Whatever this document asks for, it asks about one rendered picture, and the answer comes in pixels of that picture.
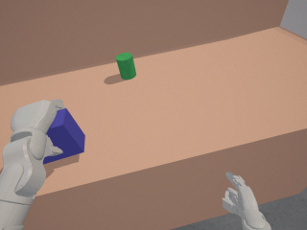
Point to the robot right forearm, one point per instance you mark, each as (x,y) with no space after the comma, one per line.
(253,219)

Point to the left robot hand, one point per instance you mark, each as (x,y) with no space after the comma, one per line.
(38,115)

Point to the right robot hand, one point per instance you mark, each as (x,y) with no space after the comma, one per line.
(236,202)

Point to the sponge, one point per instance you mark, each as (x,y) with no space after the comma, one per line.
(65,134)

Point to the robot left forearm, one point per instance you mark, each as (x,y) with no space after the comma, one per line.
(22,176)

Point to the table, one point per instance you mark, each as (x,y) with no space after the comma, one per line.
(220,88)

